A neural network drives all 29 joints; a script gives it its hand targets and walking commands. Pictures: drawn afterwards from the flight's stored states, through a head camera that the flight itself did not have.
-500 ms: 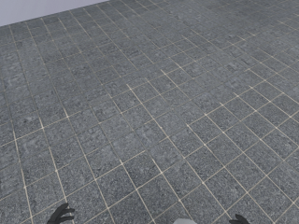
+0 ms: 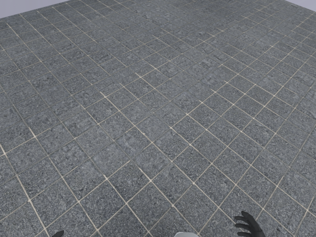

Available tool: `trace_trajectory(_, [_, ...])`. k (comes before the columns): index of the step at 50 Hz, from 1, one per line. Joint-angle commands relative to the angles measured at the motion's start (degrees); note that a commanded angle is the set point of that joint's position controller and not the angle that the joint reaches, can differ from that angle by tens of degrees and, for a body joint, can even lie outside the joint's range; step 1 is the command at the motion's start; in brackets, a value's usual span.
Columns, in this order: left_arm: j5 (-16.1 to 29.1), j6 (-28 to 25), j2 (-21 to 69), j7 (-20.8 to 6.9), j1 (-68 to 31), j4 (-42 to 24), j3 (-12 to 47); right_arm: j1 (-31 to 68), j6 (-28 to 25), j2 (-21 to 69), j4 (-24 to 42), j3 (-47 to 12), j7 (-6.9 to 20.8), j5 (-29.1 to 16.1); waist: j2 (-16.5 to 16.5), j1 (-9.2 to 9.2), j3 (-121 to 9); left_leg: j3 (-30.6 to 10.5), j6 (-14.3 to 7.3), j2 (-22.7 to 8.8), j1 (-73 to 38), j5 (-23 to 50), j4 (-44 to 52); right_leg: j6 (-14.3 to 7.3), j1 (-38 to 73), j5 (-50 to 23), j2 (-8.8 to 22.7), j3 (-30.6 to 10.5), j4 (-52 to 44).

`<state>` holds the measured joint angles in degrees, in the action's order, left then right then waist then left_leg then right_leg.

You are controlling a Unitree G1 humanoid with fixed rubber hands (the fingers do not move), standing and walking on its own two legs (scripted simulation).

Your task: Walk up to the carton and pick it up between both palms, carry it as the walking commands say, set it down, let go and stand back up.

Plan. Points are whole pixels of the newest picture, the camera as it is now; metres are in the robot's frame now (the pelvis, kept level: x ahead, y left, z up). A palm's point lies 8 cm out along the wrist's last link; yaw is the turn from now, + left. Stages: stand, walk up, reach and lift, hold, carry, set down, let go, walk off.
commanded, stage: walk up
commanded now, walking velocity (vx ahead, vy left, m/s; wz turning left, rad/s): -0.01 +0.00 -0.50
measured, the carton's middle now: out of the picture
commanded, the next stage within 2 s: none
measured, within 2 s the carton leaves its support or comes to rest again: neither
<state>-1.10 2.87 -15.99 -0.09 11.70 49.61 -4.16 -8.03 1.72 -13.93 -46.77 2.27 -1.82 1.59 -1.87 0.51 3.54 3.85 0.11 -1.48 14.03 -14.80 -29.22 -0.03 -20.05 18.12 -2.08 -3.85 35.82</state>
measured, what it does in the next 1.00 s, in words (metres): steps on the spot, turning right: right foot, then left foot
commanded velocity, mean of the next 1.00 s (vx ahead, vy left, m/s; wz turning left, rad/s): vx -0.01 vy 0.00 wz -0.50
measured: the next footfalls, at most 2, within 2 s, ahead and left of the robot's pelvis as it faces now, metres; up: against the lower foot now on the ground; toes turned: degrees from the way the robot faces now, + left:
right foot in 0.38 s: +0.02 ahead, -0.15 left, +0.00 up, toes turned -18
left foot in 0.86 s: +0.08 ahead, +0.07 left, +0.00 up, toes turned -24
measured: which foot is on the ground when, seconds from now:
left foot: down 0.00-0.38, up 0.40-0.84, down 0.86-1.00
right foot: up 0.00-0.36, down 0.38-0.86, up 0.88-1.00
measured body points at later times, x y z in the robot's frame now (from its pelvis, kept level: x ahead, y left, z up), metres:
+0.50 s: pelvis -0.01 -0.04 +0.00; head +0.03 -0.08 +0.45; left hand +0.19 +0.18 -0.11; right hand -0.01 -0.34 -0.14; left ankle -0.01 +0.11 -0.68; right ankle -0.02 -0.13 -0.73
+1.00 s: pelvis -0.01 +0.00 +0.01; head +0.04 +0.01 +0.46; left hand +0.21 +0.20 -0.13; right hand -0.03 -0.29 -0.10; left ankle +0.04 +0.09 -0.73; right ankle -0.07 -0.12 -0.67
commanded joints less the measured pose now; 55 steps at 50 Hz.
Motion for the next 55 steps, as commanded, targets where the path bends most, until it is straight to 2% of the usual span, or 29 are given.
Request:
trace_trajectory(1, [-0.48, -0.03, -5.3, 0.08, -2.88, -5.56, -1.68, -5.86, -0.42, -13.86, 1.44, 3.0, -0.48, 0.52, 12.96, -2.88, -3.51, -21.41, -10.67, -25.93, -7.09, 12.42, 14.4, 1.63, -13.78, 13.46, 3.78, 0.93, 23.81])
trace_trajectory(2, [-0.6, 0.38, -5.35, -0.37, -1.3, -4.33, -1.72, -3.39, -0.64, -11.54, 1.36, 2.33, -0.44, 0.68, 10.04, -1.19, -2.51, -16.63, -9.48, -22.83, -4.31, 12.39, 13.92, 1.56, -12.26, 10.5, 4.07, 0.69, 27.67])
trace_trajectory(3, [-0.66, 0.67, -5.29, -0.85, 0.5, -3.42, -1.66, -0.8, -0.67, -9.78, 1.72, 1.72, -0.39, 0.76, 9.37, 0.05, -1.71, -11.07, -7.58, -19.12, -2.31, 12.13, 13.38, 1.79, -10.72, 7.64, 4.0, 1.92, 30.32])
trace_trajectory(4, [-0.51, 0.95, -5.06, -1.3, 1.34, -3.09, -1.53, 0.08, -0.9, -8.53, 1.97, 1.35, -0.47, 0.67, 10.45, 0.52, -1.3, -7.42, -6.46, -16.93, -2.21, 13.31, 12.95, 2.09, -10.15, 5.44, 3.77, 3.46, 31.23])
trace_trajectory(6, [-0.14, 1.24, -4.54, -1.7, 0.8, -3.44, -0.98, -1.44, -1.22, -8.39, 1.41, 1.29, -0.32, 0.7, 12.67, -0.15, -0.23, -3.52, -5.54, -15.4, -3.48, 16.3, 12.72, 3.04, -10.0, 3.81, 3.86, 5.07, 28.56])
trace_trajectory(10, [0.52, 1.16, -3.48, -2.09, -3.98, -5.73, -0.01, -6.55, -1.37, -9.91, 0.09, 1.74, -0.07, 0.85, 12.25, -2.6, -0.89, -0.93, -6.17, -16.52, -8.98, 22.11, 11.14, 3.25, -9.93, 5.03, 4.19, 6.77, 17.49])
trace_trajectory(13, [1.03, 0.73, -2.79, -2.12, -5.34, -6.55, 0.41, -8.28, -1.35, -11.39, 0.07, 2.12, 0.12, 0.91, 12.91, -3.19, -2.87, 0.0, -6.46, -17.98, -10.17, 27.18, 9.5, 2.63, -6.22, 5.75, 3.76, 8.06, 9.58])
trace_trajectory(16, [1.41, 0.08, -2.82, -1.86, -3.74, -5.92, 0.47, -7.47, -0.94, -12.42, 0.64, 2.5, 0.28, 0.79, 13.41, -2.14, -4.81, -0.67, -5.55, -19.58, -10.32, 28.43, 6.63, 1.8, -2.18, 5.64, 3.16, 8.67, 2.92])
trace_trajectory(18, [1.3, -0.88, -3.1, -1.53, -0.39, -4.28, 0.34, -6.06, -0.46, -12.01, 0.95, 2.41, 0.68, 0.41, 10.47, 0.49, -6.33, 2.26, -2.74, -17.28, -7.63, 20.84, -0.33, 0.66, 5.29, -2.27, 3.02, 10.24, -8.59])
trace_trajectory(19, [0.57, -1.64, -5.31, -1.24, 1.12, -3.78, -0.37, -6.9, -0.44, -9.98, 1.12, 1.59, 1.03, -0.08, 6.66, 1.56, -7.88, 4.69, -0.27, -14.05, -3.15, 12.16, -5.97, -0.68, 11.36, -7.28, 5.85, 8.09, -13.21])
trace_trajectory(20, [-0.29, -2.38, -9.91, -1.03, 4.08, -3.76, -1.37, -6.79, -0.26, -7.1, 2.63, 0.85, 1.26, -0.21, -5.95, 2.15, -8.06, 6.46, 1.76, -8.23, 8.21, -10.54, -19.57, -3.84, 17.65, -19.44, 17.43, -7.76, -17.09])
trace_trajectory(21, [-0.61, -1.93, -15.03, -0.53, 6.0, -3.45, -2.32, -3.18, 0.43, -6.2, 4.55, 0.72, 0.71, -0.01, -16.05, 4.36, -4.8, 3.74, 4.21, -3.27, 18.45, -21.1, -27.56, -10.85, 14.97, -27.06, 25.57, -21.76, -18.32])
trace_trajectory(22, [0.16, -1.9, -13.88, -0.19, 5.94, -3.32, -2.17, -1.66, 0.91, -7.72, 4.26, 1.44, 0.38, -0.28, -11.29, 3.5, -4.42, -1.8, 4.01, -4.89, 19.82, -20.02, -32.09, -11.66, 15.58, -30.93, 23.86, -18.66, -16.62])
trace_trajectory(23, [0.53, -2.04, -12.21, 0.13, 3.14, -3.9, -1.83, -1.38, 0.93, -8.24, 4.1, 1.65, 0.52, -0.33, -9.13, 2.2, -4.25, -3.31, 3.87, -4.98, 19.22, -16.79, -32.91, -10.62, 14.43, -30.73, 21.46, -15.09, -16.39])
trace_trajectory(25, [0.92, -2.3, -9.76, 0.5, -0.81, -4.46, -1.64, -2.04, 1.05, -8.4, 3.45, 1.71, 0.94, -0.41, -6.46, 0.62, -5.54, -3.57, 4.33, -4.87, 17.25, -10.66, -33.53, -8.46, 13.9, -31.89, 17.17, -10.12, -14.91])
trace_trajectory(27, [0.88, -2.66, -8.8, 0.35, -0.74, -4.04, -1.31, -2.2, 1.39, -7.69, 3.27, 1.79, 1.12, -0.43, -5.72, 0.29, -7.27, -3.1, 4.51, -3.98, 15.5, -8.7, -33.89, -8.13, 13.63, -36.58, 15.59, -8.13, -13.24])
trace_trajectory(32, [-0.07, -2.24, -9.71, 0.28, 0.8, -3.1, -1.78, 2.45, 2.08, -6.42, 4.81, 1.35, 0.84, -0.69, -6.32, 1.53, -5.76, -2.94, 4.59, -2.2, 14.58, -10.25, -27.66, -8.99, 11.15, -26.67, 14.71, -12.27, -15.08])
trace_trajectory(37, [-0.52, -1.87, -10.96, 0.37, 1.16, -2.07, -2.57, 5.36, 1.54, -5.4, 5.47, 0.91, 0.51, -1.37, -6.84, 2.48, -5.99, -2.59, 4.83, -0.67, 11.44, -12.26, -18.32, -10.09, 10.84, -26.34, 14.29, -16.54, -15.89])
trace_trajectory(39, [-0.5, -1.63, -11.23, 0.34, -0.34, -1.85, -2.77, 3.73, 1.2, -5.01, 5.04, 0.88, 0.31, -1.74, -7.38, 1.53, -6.74, -2.46, 4.45, 0.05, 7.16, -12.3, -13.1, -9.5, 9.34, -27.75, 13.43, -17.26, -15.98])
trace_trajectory(42, [0.15, -1.2, -10.79, 0.15, -3.88, -2.26, -2.67, -3.47, 0.33, -5.05, 3.63, 0.92, -0.18, -1.97, -5.16, -2.77, -8.53, -1.83, 2.89, 0.12, -7.0, -3.06, 4.38, -5.31, 2.97, -23.94, 9.07, -14.46, -13.03])
trace_trajectory(43, [0.24, -1.34, -8.72, -0.03, -3.83, -3.05, -1.95, -6.18, -0.28, -7.28, 3.09, 1.5, -0.44, -1.49, -0.18, -3.62, -9.44, -5.2, 1.7, -4.58, -14.0, 0.51, 9.68, -3.04, -3.03, -16.62, 5.94, -11.79, -7.79])
trace_trajectory(44, [-0.09, -1.69, -4.44, -0.29, -3.52, -4.82, -0.69, -7.75, -0.31, -12.07, 3.23, 2.54, -0.76, -0.57, 15.28, -4.04, -11.19, -19.81, -2.69, -19.65, -18.85, -0.37, 14.7, -0.03, -12.31, 0.87, -0.42, -3.48, 7.97])
trace_trajectory(45, [-0.72, -1.28, -4.89, -0.14, -4.74, -5.5, -1.54, -4.3, 0.04, -15.52, 4.31, 2.6, -0.9, -0.27, 18.99, -3.24, -6.38, -26.44, -8.52, -28.08, -9.71, 6.04, 15.94, 2.15, -16.05, 16.33, -1.34, 1.22, 17.44])
trace_trajectory(46, [-1.12, -0.32, -4.54, -0.13, -1.71, -4.17, -0.8, -2.62, -0.4, -13.06, 4.04, 2.79, -0.17, 0.26, 9.44, -0.92, -2.72, -23.95, -7.75, -25.34, -3.41, 13.35, 14.1, 2.16, -13.69, 12.99, 3.0, -0.31, 20.71])
trace_trajectory(47, [-0.87, 0.08, -4.66, -0.81, 0.49, -2.96, -0.76, -0.2, -0.76, -10.93, 3.76, 1.97, 0.02, 0.29, 7.43, 0.37, -3.17, -17.32, -6.84, -21.95, -3.16, 17.9, 13.3, 2.44, -11.5, 9.34, 2.8, 0.69, 24.24])
trace_trajectory(48, [-0.67, 0.28, -4.61, -1.34, 1.4, -2.53, -0.64, 0.84, -1.08, -9.6, 3.62, 1.46, 0.13, 0.34, 7.93, 0.88, -3.56, -10.91, -5.3, -18.4, -3.29, 20.41, 12.69, 2.7, -10.13, 6.26, 2.94, 2.07, 26.64])
trace_trajectory(50, [-0.22, 0.68, -4.78, -2.04, 0.78, -2.66, -0.64, -1.25, -1.64, -8.94, 3.05, 1.14, 0.3, 0.29, 11.08, -0.1, -3.45, -4.74, -4.88, -15.59, -4.3, 25.79, 11.75, 3.84, -9.55, 3.51, 2.86, 4.32, 29.52])
trace_trajectory(52, [0.26, 0.62, -3.68, -2.26, -2.09, -3.23, -0.73, -3.04, -1.68, -9.06, 1.74, 1.56, -0.01, 0.29, 12.96, -0.56, -2.9, -4.27, -5.48, -16.56, -6.92, 27.32, 10.91, 3.85, -10.34, 3.92, 2.26, 3.97, 27.53])
trace_trajectory(55, [0.3, 0.56, -2.73, -2.58, -5.63, -4.25, -0.03, -6.23, -1.81, -10.16, 0.55, 2.21, 0.01, 0.62, 13.03, -2.34, -3.22, -2.12, -5.51, -16.89, -9.62, 23.87, 11.15, 2.97, -9.61, 4.37, 2.92, 4.92, 19.18])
